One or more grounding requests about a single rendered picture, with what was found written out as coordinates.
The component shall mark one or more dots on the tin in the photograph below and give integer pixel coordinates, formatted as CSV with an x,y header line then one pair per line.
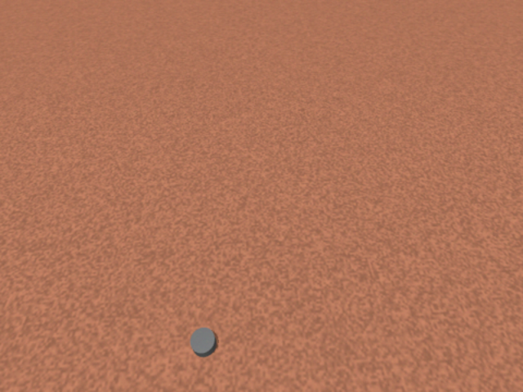
x,y
203,342

